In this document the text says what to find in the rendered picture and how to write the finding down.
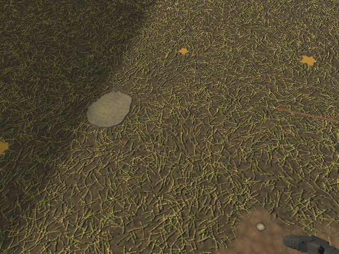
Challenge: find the right robot hand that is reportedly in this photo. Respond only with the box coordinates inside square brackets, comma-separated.
[283, 235, 339, 254]

